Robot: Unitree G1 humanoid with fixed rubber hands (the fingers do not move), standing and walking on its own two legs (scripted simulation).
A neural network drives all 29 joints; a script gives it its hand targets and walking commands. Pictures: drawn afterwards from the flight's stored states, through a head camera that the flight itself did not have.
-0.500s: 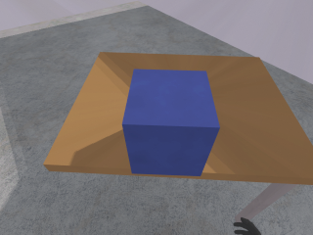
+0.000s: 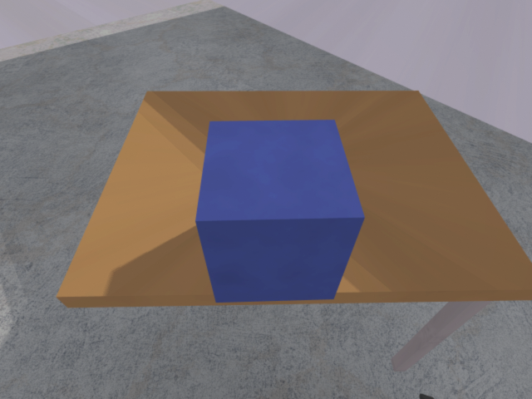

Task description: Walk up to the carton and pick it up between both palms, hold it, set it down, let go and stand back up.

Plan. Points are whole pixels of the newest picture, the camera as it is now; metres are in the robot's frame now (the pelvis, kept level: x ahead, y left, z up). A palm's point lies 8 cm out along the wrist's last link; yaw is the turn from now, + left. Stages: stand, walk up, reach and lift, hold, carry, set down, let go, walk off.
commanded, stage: walk up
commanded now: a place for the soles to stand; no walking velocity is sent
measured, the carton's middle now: (273, 213) +0.41 +0.00 +0.04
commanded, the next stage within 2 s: reach and lift in 1.26 s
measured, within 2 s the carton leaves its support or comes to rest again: neither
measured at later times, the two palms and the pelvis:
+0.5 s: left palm out of the picture +0.04 +0.29 -0.10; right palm out of the picture +0.05 -0.26 -0.10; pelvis -0.04 +0.01 +0.00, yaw -3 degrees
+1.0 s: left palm out of the picture +0.06 +0.28 -0.10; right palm out of the picture +0.00 -0.27 -0.11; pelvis -0.04 +0.01 -0.01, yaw -7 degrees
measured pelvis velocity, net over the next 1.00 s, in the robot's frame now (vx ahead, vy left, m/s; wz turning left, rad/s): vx -0.04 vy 0.01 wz -0.12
